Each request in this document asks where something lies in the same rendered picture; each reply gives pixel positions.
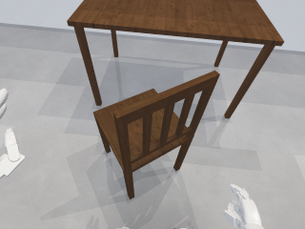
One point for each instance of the robot right hand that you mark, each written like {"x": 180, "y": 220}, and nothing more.
{"x": 240, "y": 214}

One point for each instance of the chair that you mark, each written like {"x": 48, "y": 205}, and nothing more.
{"x": 144, "y": 127}

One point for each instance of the table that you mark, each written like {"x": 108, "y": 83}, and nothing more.
{"x": 242, "y": 21}

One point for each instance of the robot left hand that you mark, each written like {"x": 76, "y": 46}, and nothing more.
{"x": 9, "y": 161}

